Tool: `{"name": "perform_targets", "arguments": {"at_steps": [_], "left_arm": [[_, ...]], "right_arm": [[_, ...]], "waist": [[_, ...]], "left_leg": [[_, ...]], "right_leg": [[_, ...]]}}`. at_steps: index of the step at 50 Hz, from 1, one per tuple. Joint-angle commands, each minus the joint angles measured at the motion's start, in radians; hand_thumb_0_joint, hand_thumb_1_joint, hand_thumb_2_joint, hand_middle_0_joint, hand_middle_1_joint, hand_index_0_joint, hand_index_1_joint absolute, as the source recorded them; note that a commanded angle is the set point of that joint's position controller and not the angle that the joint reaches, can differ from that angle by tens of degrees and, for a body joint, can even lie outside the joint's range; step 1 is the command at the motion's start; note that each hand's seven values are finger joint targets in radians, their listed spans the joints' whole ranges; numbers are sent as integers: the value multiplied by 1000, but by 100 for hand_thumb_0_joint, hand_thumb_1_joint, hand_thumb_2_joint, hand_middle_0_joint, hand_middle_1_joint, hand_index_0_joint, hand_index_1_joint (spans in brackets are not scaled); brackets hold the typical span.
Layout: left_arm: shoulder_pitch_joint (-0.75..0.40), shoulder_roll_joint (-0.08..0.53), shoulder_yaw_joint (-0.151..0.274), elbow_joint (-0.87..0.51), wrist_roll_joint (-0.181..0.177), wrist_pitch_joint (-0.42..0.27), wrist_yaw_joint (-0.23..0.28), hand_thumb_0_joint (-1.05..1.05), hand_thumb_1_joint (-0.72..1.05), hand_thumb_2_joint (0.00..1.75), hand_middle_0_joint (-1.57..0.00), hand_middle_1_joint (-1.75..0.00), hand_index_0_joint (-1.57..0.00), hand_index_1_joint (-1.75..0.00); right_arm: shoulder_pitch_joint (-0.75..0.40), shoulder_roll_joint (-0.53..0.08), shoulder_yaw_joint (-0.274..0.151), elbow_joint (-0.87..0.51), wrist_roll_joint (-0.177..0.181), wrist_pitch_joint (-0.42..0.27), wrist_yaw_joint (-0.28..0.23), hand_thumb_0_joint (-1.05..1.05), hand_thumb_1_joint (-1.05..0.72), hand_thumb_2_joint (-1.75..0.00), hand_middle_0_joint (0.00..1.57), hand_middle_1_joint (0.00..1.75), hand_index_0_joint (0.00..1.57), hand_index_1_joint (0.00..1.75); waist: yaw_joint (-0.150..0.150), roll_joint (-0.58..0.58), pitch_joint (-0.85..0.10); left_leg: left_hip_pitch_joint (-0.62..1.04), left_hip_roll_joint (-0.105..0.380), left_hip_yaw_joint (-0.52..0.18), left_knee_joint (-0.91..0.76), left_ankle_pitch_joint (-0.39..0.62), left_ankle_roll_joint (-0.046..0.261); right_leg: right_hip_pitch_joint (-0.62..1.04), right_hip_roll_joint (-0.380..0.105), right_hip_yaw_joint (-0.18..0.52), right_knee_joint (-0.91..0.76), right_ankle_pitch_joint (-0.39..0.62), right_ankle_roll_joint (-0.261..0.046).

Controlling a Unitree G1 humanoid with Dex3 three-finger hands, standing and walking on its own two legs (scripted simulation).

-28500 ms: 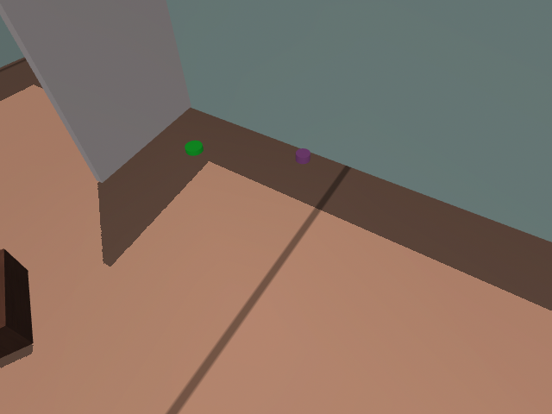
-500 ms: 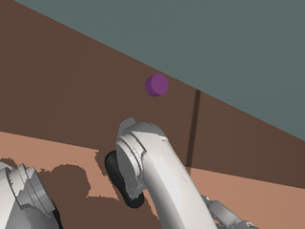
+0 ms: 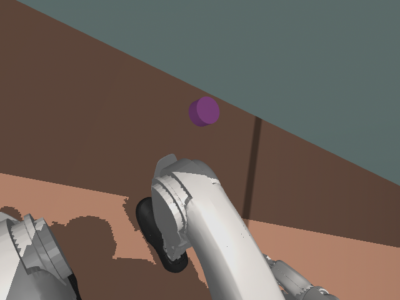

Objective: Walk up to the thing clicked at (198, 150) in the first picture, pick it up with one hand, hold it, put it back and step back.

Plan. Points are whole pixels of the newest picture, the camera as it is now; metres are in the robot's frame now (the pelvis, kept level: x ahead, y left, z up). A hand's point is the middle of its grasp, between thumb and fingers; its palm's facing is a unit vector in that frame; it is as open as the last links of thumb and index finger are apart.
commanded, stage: settle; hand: left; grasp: from above
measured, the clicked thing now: out of the picture +0.46 +0.34 -0.30
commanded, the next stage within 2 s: lift in 0.80 s
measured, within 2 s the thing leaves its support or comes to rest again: leaves its support in 0.14 s
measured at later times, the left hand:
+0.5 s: hand out of the picture +0.45 +0.35 -0.20, palm faces -0.38 -0.14 -0.91, open 11.1 cm
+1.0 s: hand out of the picture +0.45 +0.35 -0.14, palm faces -0.41 -0.12 -0.90, open 11.1 cm
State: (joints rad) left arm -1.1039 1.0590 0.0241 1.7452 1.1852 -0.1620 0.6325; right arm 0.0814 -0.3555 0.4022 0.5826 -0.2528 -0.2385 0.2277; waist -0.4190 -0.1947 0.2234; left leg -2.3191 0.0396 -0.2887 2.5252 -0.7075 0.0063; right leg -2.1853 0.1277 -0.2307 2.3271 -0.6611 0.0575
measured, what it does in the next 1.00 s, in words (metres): stands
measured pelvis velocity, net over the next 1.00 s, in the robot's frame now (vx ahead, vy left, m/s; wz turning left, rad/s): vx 0.00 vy -0.01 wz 0.12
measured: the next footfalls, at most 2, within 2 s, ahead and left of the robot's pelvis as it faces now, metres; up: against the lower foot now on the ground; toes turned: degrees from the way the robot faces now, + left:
none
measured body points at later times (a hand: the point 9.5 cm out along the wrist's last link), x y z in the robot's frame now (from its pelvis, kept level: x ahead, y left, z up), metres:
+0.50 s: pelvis +0.00 +0.00 +0.00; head +0.24 +0.14 +0.36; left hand +0.47 +0.36 -0.14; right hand +0.08 -0.25 -0.06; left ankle +0.07 +0.13 -0.28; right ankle +0.12 -0.11 -0.28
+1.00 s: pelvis +0.00 -0.01 +0.01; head +0.23 +0.09 +0.38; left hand +0.46 +0.35 -0.09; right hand +0.09 -0.27 -0.08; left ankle +0.07 +0.13 -0.28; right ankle +0.12 -0.11 -0.28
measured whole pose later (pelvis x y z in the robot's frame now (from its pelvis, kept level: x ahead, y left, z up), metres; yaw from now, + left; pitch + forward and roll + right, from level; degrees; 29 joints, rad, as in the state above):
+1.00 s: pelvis +0.00 -0.01 +0.01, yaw +7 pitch +32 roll -10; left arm -0.99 0.79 0.03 1.35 1.17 -0.11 0.28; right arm 0.18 -0.31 0.16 0.65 -0.13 -0.05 0.14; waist -0.27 -0.01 -0.01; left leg -2.35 0.02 -0.17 2.42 -0.65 0.00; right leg -2.25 0.08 -0.14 2.33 -0.67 0.02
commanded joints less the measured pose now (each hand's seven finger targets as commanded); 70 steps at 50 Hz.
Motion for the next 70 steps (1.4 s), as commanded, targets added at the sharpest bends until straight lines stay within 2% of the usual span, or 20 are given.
{"name": "perform_targets", "arguments": {"at_steps": [1,6,8,12,15,16,18,20,21,22,24,25,27,28,29,40,45,51,61,70], "left_arm": [[-182,167,6,-92,-11,13,-8,0,54,87,-88,-92,-91,-89],[-195,205,43,-180,-18,11,-23,0,58,89,-92,-91,-95,-88],[-221,224,75,-281,-6,6,-24,0,60,87,-93,-90,-96,-87],[-202,151,59,-290,-3,11,-42,0,58,84,-90,-89,-93,-85],[-200,118,59,-332,-7,25,-63,0,59,85,-90,-90,-94,-87],[-191,68,27,-327,-15,30,-78,0,60,87,-91,-90,-95,-87],[-162,60,25,-292,-14,46,-99,0,60,84,-91,-90,-94,-86],[-237,27,5,-428,-23,44,-124,0,60,84,-90,-90,-94,-86],[-168,34,20,-317,-28,60,-135,0,61,84,-91,-90,-95,-86],[-236,2,-1,-422,-31,56,-148,0,62,85,-92,-90,-96,-87],[-164,-3,13,-327,-27,72,-168,0,65,85,-94,-90,-98,-86],[-206,-28,-13,-401,-30,68,-184,0,64,87,-94,-90,-98,-87],[-176,-18,3,-354,-22,78,-204,0,64,89,-93,-94,-97,-90],[-220,-46,-12,-428,-33,72,-217,0,64,89,-94,-93,-97,-90],[-222,-20,-1,-443,-31,71,-227,0,62,87,-93,-92,-97,-88],[-256,-4,28,-512,-19,49,-285,0,64,88,-94,-93,-97,-90],[-236,-7,39,-536,-19,47,-301,0,57,83,-87,-101,-93,-94],[-188,-18,48,-604,-55,75,-344,0,52,78,-77,-102,-84,-94],[-63,-81,37,-794,-99,98,-465,0,56,82,-79,-102,-86,-94],[8,-153,8,-1000,-146,84,-513,0,48,86,-74,-103,-80,-95]], "right_arm": [[187,-337,-109,22,10,12,-10,0,-91,-90,20,30,20,30],[188,-327,-126,26,21,27,-16,0,-91,-90,20,30,20,30],[212,-325,-138,36,21,32,-11,0,-91,-90,20,30,20,30],[210,-324,-172,40,29,43,-6,0,-91,-90,20,30,20,30],[235,-309,-203,52,42,51,-5,0,-91,-90,20,30,20,30],[230,-297,-208,49,45,52,-3,0,-91,-90,20,30,20,30],[245,-300,-226,65,54,56,-4,0,-91,-90,20,30,20,30],[250,-292,-240,63,65,63,-3,0,-90,-90,20,30,20,30],[254,-296,-248,70,73,68,-6,0,-91,-90,20,30,20,30],[258,-289,-253,67,77,71,-6,0,-90,-90,20,30,20,30],[273,-287,-266,87,88,80,-7,0,-90,-90,20,30,20,30],[265,-272,-270,64,95,84,-8,0,-90,-90,20,30,20,30],[288,-269,-277,84,100,99,-10,0,-90,-90,20,30,20,30],[270,-262,-278,52,104,102,-12,0,-90,-90,20,30,20,30],[269,-255,-281,54,110,109,-14,0,-90,-90,20,30,20,30],[285,-218,-306,47,115,167,-66,0,-90,-90,20,30,20,30],[300,-214,-319,53,119,184,-90,0,-93,-91,20,30,20,30],[312,-202,-347,44,134,212,-105,0,-92,-90,20,30,20,30],[323,-185,-407,25,175,278,-133,0,-91,-90,20,30,20,30],[291,-153,-450,6,221,291,-165,0,-90,-90,20,30,20,30]], "waist": [[-38,606,-638],[-7,648,-687],[6,696,-754],[-2,691,-740],[22,676,-754],[22,677,-750],[28,646,-734],[50,684,-808],[49,635,-788],[53,648,-794],[67,616,-781],[72,617,-791],[80,586,-792],[81,581,-801],[104,585,-831],[113,524,-875],[124,521,-918],[171,546,-1007],[224,486,-1029],[272,515,-1055]], "left_leg": [[503,45,66,-276,230,-12],[508,44,81,-281,222,-13],[545,41,88,-273,283,-16],[527,39,95,-272,281,-15],[503,31,107,-285,239,-10],[494,31,110,-293,218,-10],[482,28,109,-309,192,-8],[515,23,109,-313,212,-12],[493,24,107,-313,196,-7],[500,19,107,-317,203,-9],[479,14,109,-329,177,-5],[475,14,121,-323,188,-4],[453,8,130,-328,183,1],[441,2,139,-328,190,3],[450,0,146,-332,200,3],[418,-18,184,-319,159,9],[452,-24,196,-333,194,8],[513,-27,215,-372,239,9],[591,-41,237,-465,268,18],[742,-38,207,-656,165,18]], "right_leg": [[380,23,-79,-188,282,-74],[389,22,-67,-191,276,-80],[404,21,-66,-181,322,-81],[355,22,-63,-185,313,-90],[339,18,-49,-200,283,-90],[330,18,-43,-201,264,-92],[311,15,-39,-206,242,-91],[275,8,-43,-193,245,-97],[269,10,-37,-192,232,-95],[246,4,-40,-190,233,-97],[226,2,-35,-187,212,-96],[238,5,-20,-193,218,-97],[252,4,-12,-202,211,-97],[259,0,-9,-209,218,-98],[277,-1,3,-208,222,-100],[307,-8,57,-246,122,-108],[324,-17,59,-260,157,-107],[366,-26,70,-280,203,-108],[416,-45,95,-371,219,-112],[397,-56,111,-443,148,-111]]}}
